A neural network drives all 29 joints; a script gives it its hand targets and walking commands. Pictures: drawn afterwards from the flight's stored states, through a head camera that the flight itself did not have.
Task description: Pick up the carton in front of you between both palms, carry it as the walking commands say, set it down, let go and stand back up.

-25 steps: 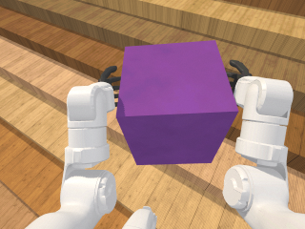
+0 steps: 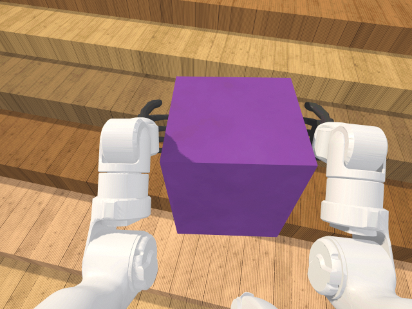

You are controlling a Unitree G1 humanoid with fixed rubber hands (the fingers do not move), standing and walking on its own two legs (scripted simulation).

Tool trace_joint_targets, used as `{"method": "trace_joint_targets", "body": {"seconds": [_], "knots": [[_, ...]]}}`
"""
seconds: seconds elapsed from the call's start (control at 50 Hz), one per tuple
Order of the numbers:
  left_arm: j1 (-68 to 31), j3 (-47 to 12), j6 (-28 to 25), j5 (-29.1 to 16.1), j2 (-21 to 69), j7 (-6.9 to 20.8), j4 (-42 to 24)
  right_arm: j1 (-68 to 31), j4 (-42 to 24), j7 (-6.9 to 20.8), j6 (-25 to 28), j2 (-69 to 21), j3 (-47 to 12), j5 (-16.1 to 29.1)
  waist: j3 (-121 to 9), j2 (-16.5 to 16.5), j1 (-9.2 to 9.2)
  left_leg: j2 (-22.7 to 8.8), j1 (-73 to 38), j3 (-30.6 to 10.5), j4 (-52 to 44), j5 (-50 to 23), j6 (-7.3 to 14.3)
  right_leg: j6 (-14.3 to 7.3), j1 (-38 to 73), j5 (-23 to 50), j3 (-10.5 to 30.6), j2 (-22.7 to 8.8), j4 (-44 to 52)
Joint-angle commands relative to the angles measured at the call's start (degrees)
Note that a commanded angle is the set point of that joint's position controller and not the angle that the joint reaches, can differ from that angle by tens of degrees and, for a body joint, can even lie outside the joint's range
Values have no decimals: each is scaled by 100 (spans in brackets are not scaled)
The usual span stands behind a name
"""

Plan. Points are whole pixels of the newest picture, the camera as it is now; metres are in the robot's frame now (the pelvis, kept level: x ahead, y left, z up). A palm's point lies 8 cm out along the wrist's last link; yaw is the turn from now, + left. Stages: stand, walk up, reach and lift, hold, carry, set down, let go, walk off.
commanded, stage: carry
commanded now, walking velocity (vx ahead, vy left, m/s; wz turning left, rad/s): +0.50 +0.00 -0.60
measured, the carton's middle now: (229, 161) +0.39 +0.04 +0.07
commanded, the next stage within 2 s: none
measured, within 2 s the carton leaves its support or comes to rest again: neither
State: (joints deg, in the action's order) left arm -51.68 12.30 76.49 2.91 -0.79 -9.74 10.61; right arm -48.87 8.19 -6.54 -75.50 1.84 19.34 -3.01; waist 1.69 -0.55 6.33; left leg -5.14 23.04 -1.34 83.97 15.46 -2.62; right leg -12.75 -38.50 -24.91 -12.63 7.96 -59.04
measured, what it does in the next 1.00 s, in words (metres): climbs: left foot 0.13 m higher, then right foot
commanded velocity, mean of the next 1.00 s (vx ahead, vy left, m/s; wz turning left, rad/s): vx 0.50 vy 0.00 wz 0.12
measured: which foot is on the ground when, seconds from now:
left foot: up 0.00-0.30, down 0.32-0.76, up 0.78-1.00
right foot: down 0.00-0.34, up 0.36-0.60, down 0.62-1.00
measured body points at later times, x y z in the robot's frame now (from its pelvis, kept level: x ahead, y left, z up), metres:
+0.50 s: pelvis +0.31 +0.02 +0.18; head +0.32 -0.01 +0.62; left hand +0.73 -0.02 +0.34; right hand +0.59 -0.29 +0.33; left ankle +0.39 +0.09 -0.53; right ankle +0.21 -0.05 -0.34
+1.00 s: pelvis +0.55 -0.11 +0.21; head +0.58 -0.15 +0.66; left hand +0.94 +0.01 +0.36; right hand +0.94 -0.29 +0.35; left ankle +0.67 -0.05 -0.33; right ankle +0.37 -0.16 -0.52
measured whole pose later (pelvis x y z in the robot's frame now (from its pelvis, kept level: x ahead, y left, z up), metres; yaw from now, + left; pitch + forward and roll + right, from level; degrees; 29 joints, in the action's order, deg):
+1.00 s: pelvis +0.55 -0.11 +0.21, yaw -8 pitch +5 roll +2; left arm -45.5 17.2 77.2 1.3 -0.2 -8.2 4.6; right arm -51.6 9.9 -8.0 -77.9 0.8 14.8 -4.3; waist -1.1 2.5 4.6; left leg 1.3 62.6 8.8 90.8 27.4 8.2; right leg -0.4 2.3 -23.2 -10.9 -3.0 -18.7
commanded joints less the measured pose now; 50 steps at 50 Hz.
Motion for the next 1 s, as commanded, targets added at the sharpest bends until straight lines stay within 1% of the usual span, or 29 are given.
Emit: {"method": "trace_joint_targets", "body": {"seconds": [0.0, 0.06, 0.1, 0.16, 0.2, 0.22, 0.26, 0.3, 0.32, 0.34, 0.36, 0.38, 0.42, 0.46, 0.54, 0.6, 0.64, 0.68, 0.72, 0.74, 0.76, 0.78, 0.8, 0.82, 0.86, 0.9, 0.94, 0.96, 0.98], "knots": [[-5310, -3582, -253, -3207, 6974, 1336, -1600, -4440, -997, 1077, 15, -5654, -2884, 1725, -4367, 347, 121, 680, 3197, -692, 3184, 528, 298, -943, 5800, 4364, 5011, -1782, 2805], [-5860, -3845, -294, -3710, 7053, 1461, -2118, -4389, -1123, 952, 96, -5145, -2875, 1446, -3290, 612, 59, 614, 3615, -254, 2547, 914, 513, -609, 5045, 3299, 4262, -1683, 3113], [-5881, -3799, -274, -3771, 6901, 1514, -2126, -4099, -1060, 867, 148, -4914, -2838, 1269, -3300, 725, -37, 478, 3842, 30, 1883, 1194, 590, -546, 5101, 4524, 3810, -1770, 3008], [-5381, -3465, -129, -3566, 6564, 1615, -1591, -3798, -767, 722, 73, -4692, -2883, 984, -3309, 24, 231, 438, 5434, 366, 2532, 1731, 775, -660, 6121, 5062, 3752, -1737, 2910], [-4986, -3160, -34, -3388, 6323, 1715, -1065, -3876, -531, 651, 13, -4558, -2898, 888, -2976, -171, 104, 365, 5299, 558, 1630, 1717, 744, -483, 5655, 4759, 3600, -1456, 3194], [-4801, -2977, 9, -3257, 6238, 1758, -778, -4015, -449, 621, -27, -4536, -2924, 861, -2918, -122, -41, 349, 4334, 758, 709, 1569, 719, -444, 4926, 5105, 3199, -1342, 3669], [-4762, -2706, 102, -3042, 6067, 1806, -415, -4276, -285, 611, -162, -4738, -3088, 1098, -3079, -831, -447, 815, 1059, 1248, -1570, 288, 858, -29, 2803, 8668, 2014, -971, 3601], [-4593, -2543, 199, -2783, 6064, 1815, -148, -4675, -372, 688, -254, -5218, -3371, 1480, -3950, -1427, -1439, 959, -1085, 1336, -2814, -728, 712, 299, 2724, 10242, 1842, -1162, 2045], [-4624, -2484, 216, -2677, 6042, 1826, -132, -4659, -390, 749, -252, -5388, -3428, 1672, -4232, -699, -1995, 1123, -2317, 1563, -4484, -1387, 613, 693, 2521, 9662, 1348, -909, 385], [-4512, -2539, 265, -2453, 6235, 1803, -113, -4680, -368, 842, -216, -5630, -3517, 1829, -4304, 1218, -1802, -601, -4229, -1129, -4997, -4048, 1724, 1252, 572, 2014, 1772, -269, -2213], [-4032, -2277, 263, -2286, 5923, 1772, 160, -4181, -2, 953, -159, -5836, -3451, 2081, -4727, 1382, -1381, -1443, -3985, -3552, -5413, -5384, 2473, 1156, -252, 1009, 2014, 149, -4391], [-4137, -2098, 233, -2064, 5793, 1715, 155, -4477, -81, 1034, -108, -6103, -3583, 2246, -4900, 906, -1476, -1718, -4074, -3894, -5378, -4620, 2556, 1050, -527, 1072, 2307, -106, -5360], [-4224, -1823, 159, -1660, 5480, 1604, -101, -5431, -575, 1202, -22, -6720, -3856, 2890, -3537, -104, -1263, -1336, -3091, -3343, -5582, -1922, 2053, 708, -1391, 956, 2110, -505, -5106], [-4153, -1599, 54, -1269, 5114, 1438, -248, -6239, -905, 1352, 27, -7211, -4178, 3536, -3007, -266, -1056, -1045, -2309, -2758, -5968, -90, 1668, 579, -1396, 1005, 2101, -777, -4481], [-4060, -1340, -93, -829, 4404, 1129, -103, -6644, -686, 1476, 77, -7067, -3977, 3882, -2726, -114, -1169, -844, -2074, -1646, -6103, -1355, 1630, 680, -1139, 572, 1283, -903, -2298], [-3816, -1260, -29, -628, 4396, 1014, 360, -6171, 13, 1504, 17, -6808, -3535, 3637, -2837, 728, -1233, -882, -2258, -1272, -6158, -2018, 1801, 731, -980, 1166, 1200, -1138, -1134], [-4002, -1284, -4, -651, 4487, 963, 607, -6030, 467, 1537, -19, -6769, -3263, 3483, -2759, 568, -1349, -642, -3424, -1009, -6107, -2324, 1757, 845, -1585, 199, 977, -898, -227], [-3841, -1421, 49, -811, 4779, 997, 956, -5744, 935, 1543, -31, -6745, -3023, 3237, -2989, 598, -1244, -293, -3442, -455, -5128, -4929, 1237, 876, 126, 1171, 853, -616, 2582], [-3675, -1380, 69, -921, 5071, 1106, 1159, -5121, 1228, 1531, -39, -6761, -2719, 2899, -3575, 720, -689, 87, -2651, -15, -3444, -5233, 995, 1016, 2938, 3705, 461, -654, 5070], [-3465, -1381, 84, -997, 5290, 1171, 1267, -4965, 1306, 1548, 0, -6694, -2616, 2791, -3240, 252, -363, 339, -277, 198, -2106, -1531, 885, 1199, 4892, 5421, 935, -1439, 5547], [-3395, -1288, 82, -1034, 5421, 1210, 1472, -4682, 1536, 1545, -19, -6750, -2502, 2640, -3181, -1252, -412, 673, 3188, 303, -346, 1798, 683, 989, 7752, 10810, 2025, -2732, 2773], [-3328, -1372, 71, -1124, 5545, 1263, 1482, -4505, 1695, 1490, 0, -6727, -2454, 2443, -3836, -1394, -53, 859, 4586, 154, 1818, 2592, 645, 464, 8825, 12414, 2613, -3354, 2015], [-3573, -1543, -20, -1327, 5730, 1300, 1052, -4425, 1486, 1405, -1, -6694, -2437, 2240, -3997, -739, 176, 820, 5075, -144, 2897, 1984, 754, -75, 8319, 9433, 3014, -3284, 2446], [-4285, -1813, -108, -1697, 5946, 1327, 303, -4753, 1089, 1351, -5, -6750, -2476, 2195, -3474, -289, 161, 723, 5739, -163, 3620, 1939, 898, -152, 7857, 6875, 3024, -3115, 2736], [-5364, -2461, -153, -2475, 6383, 1396, -832, -5030, 389, 1180, 12, -6588, -2702, 2214, -2567, -95, -3, 729, 6402, -8, 4056, 2095, 1066, 171, 7126, 5230, 2701, -2864, 3149], [-5807, -2904, -170, -3000, 6563, 1485, -1524, -5057, -266, 898, 35, -6152, -2914, 2072, -2171, -273, -514, 422, 5113, 274, 2620, 1628, 1043, 684, 5257, 2831, 1737, -2520, 3998], [-5584, -3036, -113, -3169, 6533, 1579, -1665, -4820, -642, 630, 20, -5749, -3096, 1879, -1820, -635, -713, 303, 3269, 810, 489, 1581, 1040, 621, 3542, 3623, 630, -2189, 5009], [-5418, -3065, -74, -3146, 6474, 1619, -1629, -4709, -660, 551, 4, -5644, -3188, 1849, -2192, -726, -895, 626, 1757, 1335, -339, 954, 1145, 670, 2937, 7511, -173, -1936, 4390], [-5038, -2987, -45, -3067, 6306, 1634, -1597, -4499, -673, 518, -15, -5599, -3257, 1829, -2841, -1125, -1056, 1088, 803, 1640, -1185, 434, 1201, 640, 3166, 10607, 21, -1979, 3716]]}}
